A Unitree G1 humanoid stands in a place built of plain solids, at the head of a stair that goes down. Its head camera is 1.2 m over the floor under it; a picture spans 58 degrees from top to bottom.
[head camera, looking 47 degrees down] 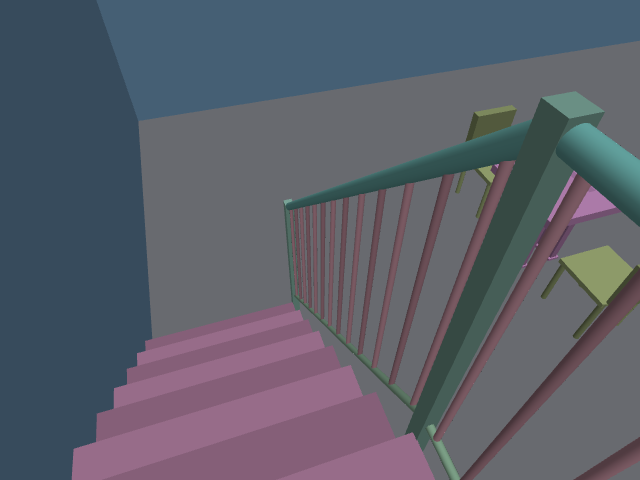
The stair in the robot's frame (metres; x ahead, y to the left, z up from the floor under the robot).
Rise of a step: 0.20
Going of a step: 0.21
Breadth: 1.03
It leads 18 degrees to the left of straight ahead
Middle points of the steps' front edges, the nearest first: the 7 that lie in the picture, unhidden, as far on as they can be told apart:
0.46 0.30 -0.20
0.66 0.37 -0.40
0.86 0.43 -0.60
1.05 0.49 -0.80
1.25 0.56 -1.00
1.45 0.62 -1.20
1.65 0.69 -1.40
